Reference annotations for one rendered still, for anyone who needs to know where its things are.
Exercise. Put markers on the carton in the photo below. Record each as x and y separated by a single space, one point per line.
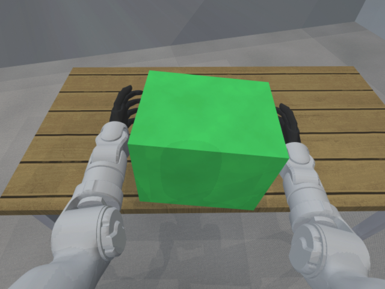
205 141

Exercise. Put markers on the robot right forearm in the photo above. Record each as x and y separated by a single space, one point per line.
305 195

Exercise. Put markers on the robot left forearm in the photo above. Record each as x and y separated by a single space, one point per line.
105 172

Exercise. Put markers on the left robot upper arm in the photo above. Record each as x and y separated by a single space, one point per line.
84 242

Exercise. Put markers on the left robot hand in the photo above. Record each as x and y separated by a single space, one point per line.
120 112

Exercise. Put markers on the right robot upper arm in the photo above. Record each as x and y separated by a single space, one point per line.
330 258

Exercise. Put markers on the table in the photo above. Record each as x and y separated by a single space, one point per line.
340 118

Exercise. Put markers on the right robot hand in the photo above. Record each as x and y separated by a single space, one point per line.
288 124

